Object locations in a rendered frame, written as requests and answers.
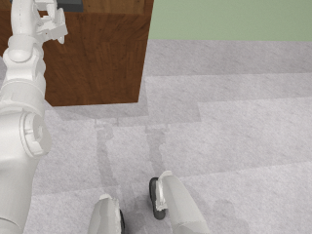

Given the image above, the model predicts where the left robot forearm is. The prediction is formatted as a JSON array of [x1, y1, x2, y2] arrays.
[[0, 34, 46, 120]]

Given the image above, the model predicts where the robot right shin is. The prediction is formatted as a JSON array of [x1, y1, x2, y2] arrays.
[[155, 171, 172, 211]]

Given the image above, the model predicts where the handle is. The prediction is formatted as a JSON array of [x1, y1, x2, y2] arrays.
[[10, 0, 84, 13]]

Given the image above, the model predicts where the robot left upper arm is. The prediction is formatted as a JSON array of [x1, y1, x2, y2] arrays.
[[0, 111, 52, 234]]

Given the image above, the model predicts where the drawer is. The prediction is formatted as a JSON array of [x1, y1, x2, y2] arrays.
[[0, 0, 144, 15]]

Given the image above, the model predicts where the robot left thigh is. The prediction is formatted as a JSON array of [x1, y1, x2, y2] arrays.
[[87, 197, 121, 234]]

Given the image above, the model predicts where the cabinet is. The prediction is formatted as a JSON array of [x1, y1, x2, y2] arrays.
[[0, 0, 154, 107]]

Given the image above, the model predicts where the left robot hand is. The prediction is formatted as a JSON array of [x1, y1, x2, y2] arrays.
[[11, 0, 68, 47]]

